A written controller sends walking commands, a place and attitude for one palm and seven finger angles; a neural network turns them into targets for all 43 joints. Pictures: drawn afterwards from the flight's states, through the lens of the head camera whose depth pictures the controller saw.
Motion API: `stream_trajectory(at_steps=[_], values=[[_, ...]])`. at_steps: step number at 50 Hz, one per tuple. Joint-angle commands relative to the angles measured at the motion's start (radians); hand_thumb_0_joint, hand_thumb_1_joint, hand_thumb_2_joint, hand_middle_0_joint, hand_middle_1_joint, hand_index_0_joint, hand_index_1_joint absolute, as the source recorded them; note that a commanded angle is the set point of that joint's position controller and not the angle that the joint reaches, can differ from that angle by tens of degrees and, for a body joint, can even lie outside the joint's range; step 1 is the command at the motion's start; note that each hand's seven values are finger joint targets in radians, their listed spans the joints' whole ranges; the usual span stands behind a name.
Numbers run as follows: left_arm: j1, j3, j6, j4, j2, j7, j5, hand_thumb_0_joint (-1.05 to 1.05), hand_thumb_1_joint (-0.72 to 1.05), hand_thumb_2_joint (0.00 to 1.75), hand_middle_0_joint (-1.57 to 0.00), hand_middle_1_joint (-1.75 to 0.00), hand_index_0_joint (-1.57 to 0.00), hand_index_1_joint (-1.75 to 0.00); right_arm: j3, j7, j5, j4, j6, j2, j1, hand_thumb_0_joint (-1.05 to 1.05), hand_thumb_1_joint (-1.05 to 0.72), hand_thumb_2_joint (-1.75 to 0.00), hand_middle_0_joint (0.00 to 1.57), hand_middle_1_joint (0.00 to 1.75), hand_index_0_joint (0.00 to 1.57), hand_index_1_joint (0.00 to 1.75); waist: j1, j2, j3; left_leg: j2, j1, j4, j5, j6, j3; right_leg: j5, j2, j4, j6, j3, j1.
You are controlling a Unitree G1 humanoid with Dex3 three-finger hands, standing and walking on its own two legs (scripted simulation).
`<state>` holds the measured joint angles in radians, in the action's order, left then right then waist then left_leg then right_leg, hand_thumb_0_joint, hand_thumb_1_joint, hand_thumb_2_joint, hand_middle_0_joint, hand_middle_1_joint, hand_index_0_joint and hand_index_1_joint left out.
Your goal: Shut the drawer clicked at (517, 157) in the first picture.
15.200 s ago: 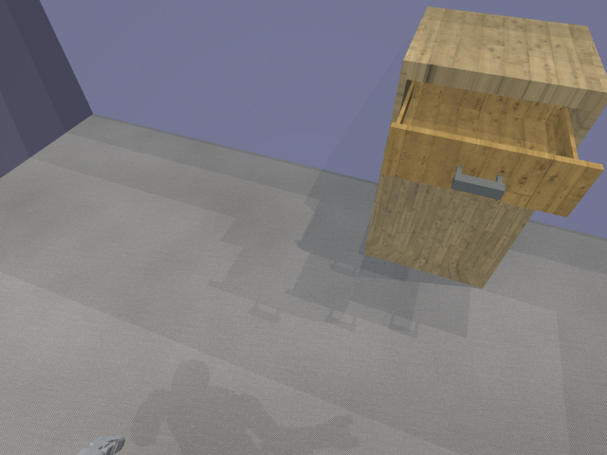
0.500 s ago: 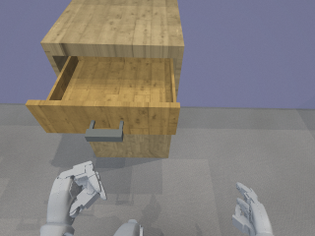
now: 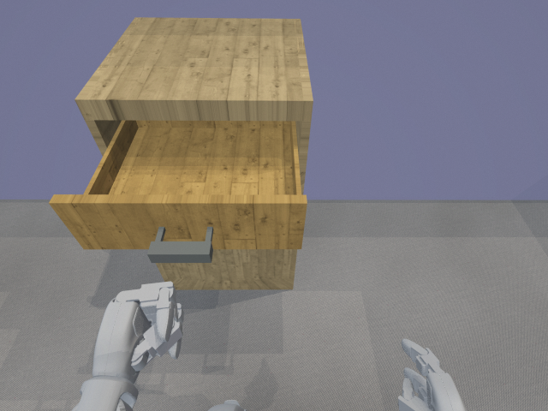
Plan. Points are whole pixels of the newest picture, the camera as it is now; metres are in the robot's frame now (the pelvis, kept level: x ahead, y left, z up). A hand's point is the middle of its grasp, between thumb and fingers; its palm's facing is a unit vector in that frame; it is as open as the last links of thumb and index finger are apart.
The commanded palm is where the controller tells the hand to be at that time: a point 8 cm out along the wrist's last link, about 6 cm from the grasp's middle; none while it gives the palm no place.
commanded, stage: raise the hand and make a fist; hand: left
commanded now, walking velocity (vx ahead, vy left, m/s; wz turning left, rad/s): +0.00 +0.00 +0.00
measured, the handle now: (183, 241) +0.40 +0.18 -0.02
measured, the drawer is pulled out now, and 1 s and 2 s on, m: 0.23 0.23 0.23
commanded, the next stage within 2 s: bring the fist close to the handle in 0.24 s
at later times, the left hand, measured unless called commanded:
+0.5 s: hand (178, 329) +0.21 +0.13 +0.07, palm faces +0.03 -1.00 -0.04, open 3.2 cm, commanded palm +0.20 +0.19 +0.07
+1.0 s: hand (187, 309) +0.26 +0.14 +0.01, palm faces -0.01 -1.00 -0.01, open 3.3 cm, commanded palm +0.25 +0.20 +0.02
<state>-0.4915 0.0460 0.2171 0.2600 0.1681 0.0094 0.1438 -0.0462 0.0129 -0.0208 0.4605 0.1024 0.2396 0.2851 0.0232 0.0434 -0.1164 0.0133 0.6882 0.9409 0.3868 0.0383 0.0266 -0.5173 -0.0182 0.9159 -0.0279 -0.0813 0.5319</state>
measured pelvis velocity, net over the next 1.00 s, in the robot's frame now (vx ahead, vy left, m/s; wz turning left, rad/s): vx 0.00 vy -0.01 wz -0.01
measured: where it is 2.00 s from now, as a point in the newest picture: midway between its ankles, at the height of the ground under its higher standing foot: outside the picture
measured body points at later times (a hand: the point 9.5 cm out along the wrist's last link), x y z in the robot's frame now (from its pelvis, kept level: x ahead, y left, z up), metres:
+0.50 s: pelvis +0.01 -0.02 +0.00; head +0.03 -0.03 +0.45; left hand +0.21 +0.19 +0.07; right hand +0.19 -0.25 -0.07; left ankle +0.05 +0.09 -0.69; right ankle -0.03 -0.10 -0.69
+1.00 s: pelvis +0.00 -0.01 -0.03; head +0.06 +0.00 +0.42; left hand +0.26 +0.20 +0.02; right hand +0.16 -0.25 -0.11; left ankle +0.05 +0.09 -0.69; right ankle -0.03 -0.10 -0.69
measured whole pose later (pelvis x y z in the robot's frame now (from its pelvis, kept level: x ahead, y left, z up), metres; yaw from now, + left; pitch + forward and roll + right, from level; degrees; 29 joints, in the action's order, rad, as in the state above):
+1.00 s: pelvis +0.00 -0.01 -0.03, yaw -1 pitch +15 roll -2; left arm -0.22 -0.06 0.39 -0.10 0.18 0.11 0.19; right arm -0.01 0.02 0.00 0.55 0.12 0.24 0.23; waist 0.03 0.03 -0.15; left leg 0.03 0.92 1.09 0.44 0.03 0.02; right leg -0.58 -0.03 1.08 -0.04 -0.09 0.76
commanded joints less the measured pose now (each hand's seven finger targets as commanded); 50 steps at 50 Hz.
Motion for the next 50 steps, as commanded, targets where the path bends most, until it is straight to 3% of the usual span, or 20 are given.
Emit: stream_trajectory(at_steps=[1, 3, 7, 10, 13, 15, 17, 20, 22, 25, 27, 30, 31, 35, 38, 41, 43, 45, 47, 50], values=[[0.028, -0.062, 0.094, 0.231, 0.068, -0.001, 0.018, 0.0, 0.9, 0.9, -1.4, -1.6, -1.4, -1.6, 0.056, 0.012, -0.004, -0.171, 0.078, 0.112, -0.096, 0.0, -0.9, -0.9, 0.2, 0.3, 0.2, 0.3, -0.01, -0.023, -0.108, 0.004, -0.216, -0.155, -0.125, -0.004, -0.066, 0.202, -0.006, -0.164, 0.008, 0.019, 0.059], [-0.001, -0.047, 0.108, 0.238, 0.055, 0.006, 0.027, 0.0, 0.9, 0.9, -1.4, -1.6, -1.4, -1.6, 0.059, 0.007, -0.006, -0.172, 0.089, 0.111, -0.097, 0.0, -0.9, -0.9, 0.2, 0.3, 0.2, 0.3, -0.009, 0.0, -0.114, 0.002, -0.219, -0.145, -0.142, -0.003, -0.06, 0.226, -0.003, -0.162, 0.009, 0.022, 0.06], [0.022, -0.083, 0.12, 0.204, 0.082, 0.013, 0.033, 0.0, 0.9, 0.9, -1.4, -1.6, -1.4, -1.6, 0.063, 0.011, -0.003, -0.159, 0.09, 0.117, -0.096, 0.0, -0.9, -0.9, 0.2, 0.3, 0.2, 0.3, -0.003, -0.057, -0.09, -0.004, -0.182, -0.134, -0.118, 0.0, -0.054, 0.212, 0.0, -0.177, 0.017, 0.043, 0.061], [0.029, -0.125, 0.124, 0.187, 0.112, 0.028, 0.044, 0.0, 0.9, 0.9, -1.4, -1.6, -1.4, -1.6, 0.065, 0.017, -0.006, -0.145, 0.091, 0.119, -0.099, 0.0, -0.9, -0.9, 0.2, 0.3, 0.2, 0.3, -0.004, -0.042, -0.089, -0.007, -0.176, -0.124, -0.117, 0.001, -0.049, 0.213, 0.004, -0.192, 0.021, 0.061, 0.052], [0.039, -0.1, 0.132, 0.195, 0.084, 0.051, 0.057, 0.0, 0.9, 0.9, -1.4, -1.6, -1.4, -1.6, 0.064, 0.018, -0.01, -0.148, 0.101, 0.113, -0.099, 0.0, -0.9, -0.9, 0.2, 0.3, 0.2, 0.3, 0.0, -0.041, -0.109, -0.009, -0.192, -0.121, -0.14, 0.001, -0.044, 0.258, 0.01, -0.193, 0.026, 0.067, 0.037], [0.012, -0.14, 0.133, 0.18, 0.111, 0.057, 0.062, 0.0, 0.9, 0.9, -1.4, -1.6, -1.4, -1.6, 0.067, 0.02, -0.01, -0.134, 0.103, 0.113, -0.099, 0.0, -0.9, -0.9, 0.2, 0.3, 0.2, 0.3, -0.012, -0.035, -0.122, -0.009, -0.196, -0.117, -0.168, 0.002, -0.046, 0.304, 0.013, -0.194, 0.028, 0.072, 0.014], [0.002, -0.137, 0.129, 0.168, 0.105, 0.073, 0.068, 0.0, 0.9, 0.9, -1.4, -1.6, -1.4, -1.6, 0.067, 0.021, -0.012, -0.132, 0.104, 0.11, -0.094, 0.0, -0.9, -0.9, 0.2, 0.3, 0.2, 0.3, -0.006, -0.059, -0.122, -0.009, -0.193, -0.114, -0.179, 0.001, -0.042, 0.352, 0.018, -0.194, 0.037, 0.076, 0.005], [0.057, -0.162, 0.128, 0.079, 0.118, 0.086, 0.066, 0.0, 0.9, 0.9, -1.4, -1.6, -1.4, -1.6, 0.067, 0.027, -0.011, -0.107, 0.095, 0.118, -0.1, 0.0, -0.9, -0.9, 0.2, 0.3, 0.2, 0.3, 0.01, -0.096, -0.049, -0.012, -0.141, -0.095, -0.146, 0.0, -0.047, 0.32, 0.021, -0.203, 0.045, 0.094, 0.045], [0.087, -0.125, 0.143, 0.077, 0.084, 0.102, 0.07, 0.0, 0.9, 0.9, -1.4, -1.6, -1.4, -1.6, 0.064, 0.024, -0.009, -0.115, 0.099, 0.116, -0.096, 0.0, -0.9, -0.9, 0.2, 0.3, 0.2, 0.3, 0.013, -0.066, -0.07, -0.016, -0.142, -0.085, -0.148, 0.0, -0.047, 0.325, 0.025, -0.189, 0.043, 0.096, 0.057], [0.121, -0.179, 0.169, 0.049, 0.132, 0.106, 0.072, 0.0, 0.9, 0.9, -1.4, -1.6, -1.4, -1.6, 0.069, 0.027, -0.004, -0.099, 0.099, 0.12, -0.096, 0.0, -0.9, -0.9, 0.2, 0.3, 0.2, 0.3, 0.008, -0.078, -0.109, -0.013, -0.127, -0.063, -0.156, -0.001, -0.047, 0.338, 0.028, -0.175, 0.047, 0.108, 0.054], [0.12, -0.168, 0.189, 0.05, 0.11, 0.116, 0.078, 0.0, 0.9, 0.9, -1.4, -1.6, -1.4, -1.6, 0.071, 0.023, -0.004, -0.103, 0.101, 0.113, -0.095, 0.0, -0.9, -0.9, 0.2, 0.3, 0.2, 0.3, -0.002, -0.046, -0.157, -0.015, -0.135, -0.057, -0.184, -0.002, -0.042, 0.386, 0.03, -0.151, 0.044, 0.104, 0.038], [0.141, -0.218, 0.205, -0.01, 0.146, 0.119, 0.083, 0.0, 0.9, 0.9, -1.4, -1.6, -1.4, -1.6, 0.074, 0.025, -0.003, -0.083, 0.094, 0.118, -0.097, 0.0, -0.9, -0.9, 0.2, 0.3, 0.2, 0.3, -0.003, -0.06, -0.152, -0.013, -0.104, -0.039, -0.185, -0.002, -0.044, 0.389, 0.026, -0.138, 0.045, 0.106, 0.053], [0.173, -0.178, 0.211, -0.014, 0.113, 0.126, 0.083, 0.0, 0.9, 0.9, -1.4, -1.6, -1.4, -1.6, 0.07, 0.024, -0.002, -0.085, 0.094, 0.117, -0.101, 0.0, -0.9, -0.9, 0.2, 0.3, 0.2, 0.3, 0.007, -0.039, -0.15, -0.014, -0.101, -0.034, -0.188, -0.002, -0.043, 0.391, 0.026, -0.125, 0.042, 0.102, 0.069], [0.207, -0.204, 0.222, -0.078, 0.136, 0.14, 0.089, 0.0, 0.9, 0.9, -1.4, -1.6, -1.4, -1.6, 0.076, 0.026, 0.0, -0.072, 0.09, 0.127, -0.101, 0.0, -0.9, -0.9, 0.2, 0.3, 0.2, 0.3, 0.007, -0.044, -0.164, -0.009, -0.067, -0.011, -0.174, -0.001, -0.047, 0.35, 0.021, -0.106, 0.04, 0.103, 0.103], [0.254, -0.169, 0.234, -0.076, 0.107, 0.146, 0.094, 0.0, 0.9, 0.9, -1.4, -1.6, -1.4, -1.6, 0.079, 0.024, 0.0, -0.076, 0.095, 0.126, -0.097, 0.0, -0.9, -0.9, 0.2, 0.3, 0.2, 0.3, 0.007, -0.011, -0.21, -0.006, -0.081, -0.004, -0.181, -0.001, -0.049, 0.325, 0.014, -0.077, 0.028, 0.083, 0.126], [0.304, -0.186, 0.241, -0.111, 0.127, 0.13, 0.084, 0.0, 0.9, 0.9, -1.4, -1.6, -1.4, -1.6, 0.083, 0.024, 0.004, -0.064, 0.089, 0.132, -0.095, 0.0, -0.9, -0.9, 0.2, 0.3, 0.2, 0.3, 0.009, -0.025, -0.218, 0.0, -0.063, 0.007, -0.178, -0.001, -0.057, 0.301, 0.004, -0.049, 0.023, 0.07, 0.164], [0.318, -0.147, 0.244, -0.116, 0.093, 0.121, 0.08, 0.0, 0.9, 0.9, -1.4, -1.6, -1.4, -1.6, 0.082, 0.02, 0.005, -0.07, 0.088, 0.13, -0.095, 0.0, -0.9, -0.9, 0.2, 0.3, 0.2, 0.3, 0.013, -0.013, -0.233, 0.003, -0.075, 0.007, -0.172, -0.002, -0.062, 0.276, 0.0, -0.035, 0.017, 0.054, 0.191], [0.329, -0.192, 0.242, -0.161, 0.135, 0.099, 0.069, 0.0, 0.9, 0.9, -1.4, -1.6, -1.4, -1.6, 0.084, 0.021, 0.009, -0.061, 0.078, 0.138, -0.093, 0.0, -0.9, -0.9, 0.2, 0.3, 0.2, 0.3, 0.009, -0.042, -0.225, 0.005, -0.04, 0.018, -0.153, -0.002, -0.064, 0.247, -0.004, -0.027, 0.017, 0.058, 0.207], [0.367, -0.14, 0.247, -0.144, 0.088, 0.088, 0.056, 0.0, 0.9, 0.9, -1.4, -1.6, -1.4, -1.6, 0.083, 0.015, 0.011, -0.071, 0.07, 0.131, -0.099, 0.0, -0.9, -0.9, 0.2, 0.3, 0.2, 0.3, 0.008, -0.007, -0.263, 0.004, -0.056, 0.02, -0.158, -0.004, -0.066, 0.242, -0.004, -0.003, 0.012, 0.048, 0.221], [0.383, -0.163, 0.248, -0.169, 0.112, 0.064, 0.045, 0.0, 0.9, 0.9, -1.4, -1.6, -1.4, -1.6, 0.086, 0.012, 0.015, -0.067, 0.056, 0.138, -0.094, 0.0, -0.9, -0.9, 0.2, 0.3, 0.2, 0.3, 0.005, -0.009, -0.277, 0.01, -0.053, 0.03, -0.167, -0.006, -0.072, 0.237, -0.008, 0.016, 0.008, 0.041, 0.244]])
